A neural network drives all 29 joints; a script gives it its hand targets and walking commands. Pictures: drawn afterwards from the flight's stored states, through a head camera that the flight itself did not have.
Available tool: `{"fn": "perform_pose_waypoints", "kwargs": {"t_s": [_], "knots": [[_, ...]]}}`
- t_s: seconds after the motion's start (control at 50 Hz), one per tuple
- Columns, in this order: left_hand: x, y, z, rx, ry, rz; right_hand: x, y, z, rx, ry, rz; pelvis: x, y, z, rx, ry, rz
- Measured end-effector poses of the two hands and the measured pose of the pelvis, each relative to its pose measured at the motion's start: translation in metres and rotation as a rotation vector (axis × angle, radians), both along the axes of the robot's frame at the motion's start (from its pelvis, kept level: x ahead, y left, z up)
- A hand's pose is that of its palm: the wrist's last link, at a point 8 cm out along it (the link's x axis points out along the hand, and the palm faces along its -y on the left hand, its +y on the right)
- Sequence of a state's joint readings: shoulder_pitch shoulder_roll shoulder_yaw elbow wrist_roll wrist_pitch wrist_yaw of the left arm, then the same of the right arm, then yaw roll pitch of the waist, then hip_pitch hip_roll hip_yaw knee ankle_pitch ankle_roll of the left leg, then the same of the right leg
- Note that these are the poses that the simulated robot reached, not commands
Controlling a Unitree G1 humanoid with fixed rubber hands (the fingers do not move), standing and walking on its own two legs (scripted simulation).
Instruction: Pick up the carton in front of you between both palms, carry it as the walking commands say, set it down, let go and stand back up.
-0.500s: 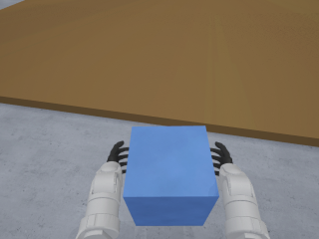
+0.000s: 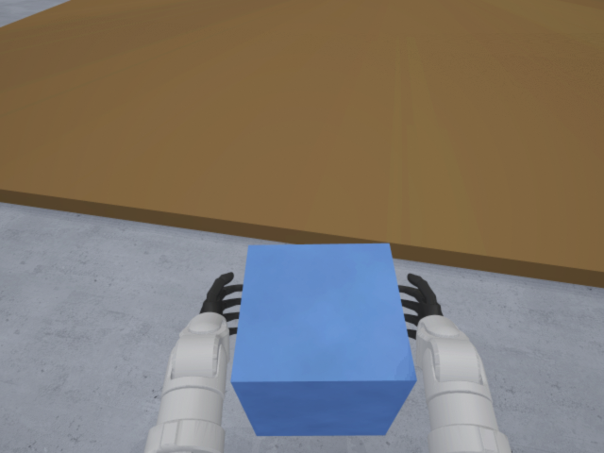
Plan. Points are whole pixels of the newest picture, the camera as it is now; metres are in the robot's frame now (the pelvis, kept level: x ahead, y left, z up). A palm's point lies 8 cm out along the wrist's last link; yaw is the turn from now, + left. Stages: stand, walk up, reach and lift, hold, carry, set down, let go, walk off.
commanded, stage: reach and lift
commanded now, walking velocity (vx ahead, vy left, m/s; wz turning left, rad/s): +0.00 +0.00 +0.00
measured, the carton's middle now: (319, 344) +0.30 +0.00 -0.05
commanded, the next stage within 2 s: hold in 0.24 s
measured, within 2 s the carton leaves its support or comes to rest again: neither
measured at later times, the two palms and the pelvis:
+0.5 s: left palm (209, 320) +0.28 +0.15 +0.05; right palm (434, 324) +0.28 -0.15 +0.05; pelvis -0.01 +0.00 +0.00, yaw +0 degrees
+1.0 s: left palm (228, 264) +0.36 +0.13 +0.07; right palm (438, 268) +0.35 -0.17 +0.07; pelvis +0.08 -0.01 -0.02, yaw +1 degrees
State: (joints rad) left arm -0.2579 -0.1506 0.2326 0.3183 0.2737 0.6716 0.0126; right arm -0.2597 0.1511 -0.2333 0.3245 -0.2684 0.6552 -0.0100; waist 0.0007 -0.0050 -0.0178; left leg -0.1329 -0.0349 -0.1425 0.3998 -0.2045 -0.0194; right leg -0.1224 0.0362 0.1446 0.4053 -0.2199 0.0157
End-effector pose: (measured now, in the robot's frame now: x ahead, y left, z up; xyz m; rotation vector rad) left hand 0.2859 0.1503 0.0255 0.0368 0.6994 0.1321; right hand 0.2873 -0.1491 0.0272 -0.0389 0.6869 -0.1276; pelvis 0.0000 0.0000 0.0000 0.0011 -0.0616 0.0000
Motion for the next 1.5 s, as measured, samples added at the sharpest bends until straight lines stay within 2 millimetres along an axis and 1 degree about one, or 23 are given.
{"fn": "perform_pose_waypoints", "kwargs": {"t_s": [0.26,0.42,0.58,0.64,0.7,0.76,0.86,0.92,0.98,1.02,1.08,1.14,1.2,1.26,1.3,1.36,1.42,1.5], "knots": [[-0.002,0.000,0.007,0.002,-0.006,-0.001,-0.002,0.000,0.006,-0.002,-0.004,0.001,0.001,0.001,0.001,0.000,-0.017,0.000],[-0.007,0.000,0.022,0.000,-0.038,-0.002,-0.008,0.000,0.022,-0.002,-0.036,-0.003,-0.001,0.001,0.002,0.000,-0.040,-0.002],[-0.011,0.000,0.020,-0.002,-0.012,-0.001,-0.013,0.000,0.020,0.002,-0.010,-0.008,-0.009,0.001,0.001,-0.001,-0.057,-0.003],[-0.010,0.000,0.020,-0.006,-0.020,0.001,-0.012,0.000,0.020,0.000,-0.017,-0.007,-0.009,0.001,-0.002,-0.001,-0.019,-0.003],[-0.006,0.000,0.024,-0.010,-0.037,0.002,-0.008,0.000,0.024,0.002,-0.035,-0.012,-0.005,0.002,-0.003,-0.002,0.022,-0.005],[0.004,0.001,0.029,-0.023,-0.070,0.004,0.000,0.001,0.030,0.012,-0.068,-0.024,0.003,0.004,-0.009,-0.001,0.052,-0.010],[0.028,-0.002,0.041,-0.031,-0.075,-0.005,0.019,-0.002,0.040,0.026,-0.072,-0.050,0.029,0.001,-0.014,-0.001,0.091,-0.035],[0.047,-0.011,0.046,-0.035,-0.049,-0.008,0.035,-0.011,0.043,0.028,-0.046,-0.057,0.050,-0.006,-0.015,-0.019,0.111,-0.029],[0.065,-0.016,0.046,-0.054,-0.026,0.010,0.057,-0.017,0.046,0.022,-0.024,-0.048,0.073,-0.009,-0.016,-0.015,0.135,0.003],[0.076,-0.015,0.043,-0.067,-0.008,0.029,0.073,-0.016,0.046,0.036,-0.005,-0.048,0.089,-0.008,-0.017,-0.001,0.144,0.008],[0.096,-0.012,0.039,-0.072,0.008,0.040,0.095,-0.012,0.042,0.076,0.011,-0.075,0.116,-0.007,-0.018,0.020,0.156,-0.034],[0.123,-0.017,0.041,-0.067,0.041,0.029,0.113,-0.017,0.038,0.072,0.043,-0.085,0.143,-0.010,-0.013,-0.001,0.168,-0.055],[0.157,-0.031,0.043,-0.064,0.054,0.006,0.138,-0.030,0.038,0.079,0.055,-0.112,0.172,-0.017,-0.011,-0.020,0.166,-0.049],[0.194,-0.044,0.043,-0.064,0.019,-0.001,0.174,-0.044,0.037,0.088,0.019,-0.121,0.205,-0.029,-0.020,-0.029,0.143,-0.008],[0.214,-0.047,0.044,-0.064,0.021,0.012,0.200,-0.047,0.040,0.085,0.022,-0.107,0.227,-0.035,-0.018,-0.020,0.143,0.014],[0.240,-0.044,0.047,-0.068,0.045,0.050,0.239,-0.044,0.048,0.083,0.048,-0.076,0.259,-0.042,-0.008,0.001,0.152,0.024],[0.270,-0.037,0.055,-0.066,0.046,0.087,0.280,-0.037,0.054,0.081,0.052,-0.036,0.294,-0.043,-0.001,0.020,0.157,0.018],[0.320,-0.028,0.061,-0.063,0.013,0.107,0.334,-0.028,0.058,0.082,0.021,-0.011,0.346,-0.038,-0.001,0.031,0.155,0.006]]}}
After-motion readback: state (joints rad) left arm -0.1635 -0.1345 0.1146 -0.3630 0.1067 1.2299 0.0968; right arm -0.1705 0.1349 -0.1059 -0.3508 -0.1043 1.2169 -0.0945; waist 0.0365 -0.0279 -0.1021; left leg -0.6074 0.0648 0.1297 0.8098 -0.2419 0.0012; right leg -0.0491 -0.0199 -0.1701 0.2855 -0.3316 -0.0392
